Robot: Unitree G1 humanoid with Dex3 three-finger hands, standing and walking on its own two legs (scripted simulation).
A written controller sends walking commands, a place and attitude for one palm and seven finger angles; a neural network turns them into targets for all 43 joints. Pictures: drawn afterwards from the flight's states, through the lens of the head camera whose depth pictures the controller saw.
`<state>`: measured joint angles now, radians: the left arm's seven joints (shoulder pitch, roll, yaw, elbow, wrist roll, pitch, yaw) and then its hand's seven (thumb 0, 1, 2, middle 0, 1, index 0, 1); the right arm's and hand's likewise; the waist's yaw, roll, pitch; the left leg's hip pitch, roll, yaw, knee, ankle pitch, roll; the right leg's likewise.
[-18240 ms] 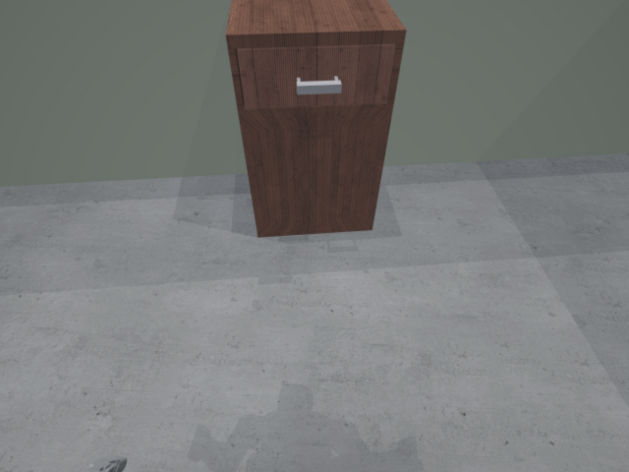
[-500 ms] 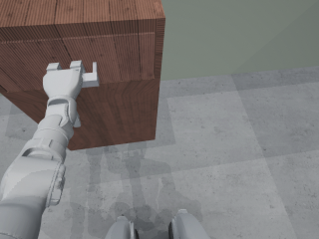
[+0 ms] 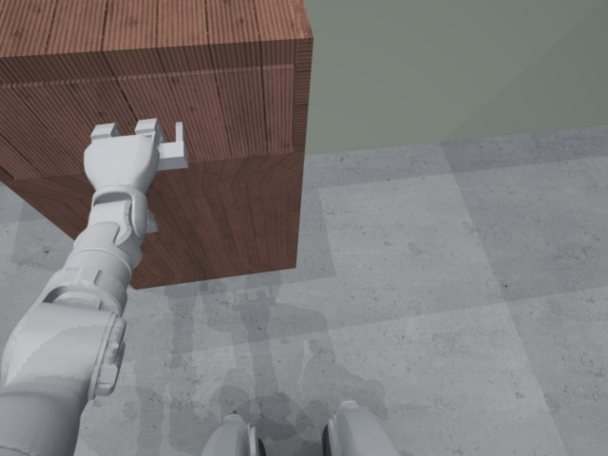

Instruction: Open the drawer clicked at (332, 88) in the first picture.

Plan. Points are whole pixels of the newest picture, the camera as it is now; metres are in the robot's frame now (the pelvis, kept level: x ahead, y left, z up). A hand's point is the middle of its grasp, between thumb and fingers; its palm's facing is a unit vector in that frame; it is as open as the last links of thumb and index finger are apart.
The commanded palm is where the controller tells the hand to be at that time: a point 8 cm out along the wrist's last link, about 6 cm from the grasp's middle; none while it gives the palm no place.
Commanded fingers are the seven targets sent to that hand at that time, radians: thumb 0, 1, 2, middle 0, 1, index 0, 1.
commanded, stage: close the thumb around the handle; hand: left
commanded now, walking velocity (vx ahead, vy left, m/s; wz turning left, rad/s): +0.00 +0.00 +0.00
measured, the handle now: (139, 145) +0.56 +0.20 +0.00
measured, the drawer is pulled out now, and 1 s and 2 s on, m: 0.00 0.02 0.06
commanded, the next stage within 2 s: pull the drawer open in 0.48 s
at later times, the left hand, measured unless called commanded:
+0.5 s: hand (138, 184) +0.50 +0.20 -0.01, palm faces -0.06 -0.02 -1.00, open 6.1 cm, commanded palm +0.49 +0.19 +0.04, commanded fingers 0.00 0.90 0.90 -0.40 -1.35 -0.40 -1.35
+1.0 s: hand (138, 197) +0.48 +0.20 -0.02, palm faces -0.05 -0.05 -1.00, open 6.1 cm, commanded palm +0.44 +0.19 +0.04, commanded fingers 0.00 0.90 0.90 -0.40 -1.35 -0.40 -1.35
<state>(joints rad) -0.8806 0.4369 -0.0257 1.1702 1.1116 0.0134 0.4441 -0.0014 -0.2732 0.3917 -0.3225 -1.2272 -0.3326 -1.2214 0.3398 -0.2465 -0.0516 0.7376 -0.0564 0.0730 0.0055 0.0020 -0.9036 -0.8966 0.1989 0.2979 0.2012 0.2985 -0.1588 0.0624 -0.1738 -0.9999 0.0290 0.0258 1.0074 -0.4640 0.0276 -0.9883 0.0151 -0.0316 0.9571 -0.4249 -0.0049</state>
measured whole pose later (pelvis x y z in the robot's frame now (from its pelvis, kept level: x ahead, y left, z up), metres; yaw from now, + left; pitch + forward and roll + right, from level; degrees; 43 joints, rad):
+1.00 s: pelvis +0.02 +0.00 +0.01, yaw -1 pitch +24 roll -2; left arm -0.68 0.37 -0.03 0.99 1.10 0.02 0.47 0.01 0.67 0.75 -0.28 -1.35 -0.36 -1.35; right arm 0.34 -0.23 -0.07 0.73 -0.04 0.10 0.02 0.00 -0.90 -0.90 0.20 0.30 0.20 0.30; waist -0.11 0.06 -0.18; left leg -0.88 0.03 0.05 0.94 -0.47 0.03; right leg -0.89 0.02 0.00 0.89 -0.43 0.00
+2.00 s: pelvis +0.00 +0.00 +0.01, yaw -1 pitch +22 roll -1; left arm -0.60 0.36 -0.03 0.95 1.09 0.02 0.48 0.01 0.66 0.74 -0.29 -1.35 -0.36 -1.35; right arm 0.34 -0.24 -0.08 0.74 -0.03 0.08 0.01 0.01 -0.90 -0.90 0.20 0.30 0.20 0.30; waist -0.10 0.05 -0.17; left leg -0.86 0.03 0.06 0.92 -0.45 0.02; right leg -0.87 0.03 0.01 0.89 -0.40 -0.01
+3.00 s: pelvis +0.02 -0.01 +0.03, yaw -1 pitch +15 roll +0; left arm 0.04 0.24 -0.16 0.39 1.11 0.13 0.54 0.02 0.66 0.76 -0.26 -1.35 -0.39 -1.34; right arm 0.19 -0.23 -0.07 0.66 -0.03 0.09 0.01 0.01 -0.91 -0.90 0.20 0.30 0.20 0.30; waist -0.02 0.05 -0.16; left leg -0.65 0.02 0.06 0.84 -0.45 0.01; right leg -0.67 0.02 0.01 0.84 -0.43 -0.02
